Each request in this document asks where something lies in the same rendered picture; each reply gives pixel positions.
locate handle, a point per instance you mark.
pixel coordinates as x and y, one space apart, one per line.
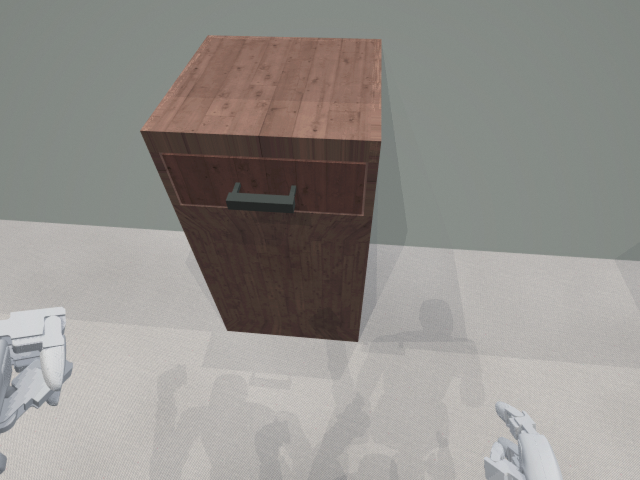
261 202

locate robot left hand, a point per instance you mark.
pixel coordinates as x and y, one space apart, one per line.
34 343

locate drawer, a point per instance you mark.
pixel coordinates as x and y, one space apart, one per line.
321 185

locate cabinet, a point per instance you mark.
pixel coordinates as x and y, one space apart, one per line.
298 274

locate robot right hand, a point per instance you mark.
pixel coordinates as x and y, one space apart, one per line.
532 459

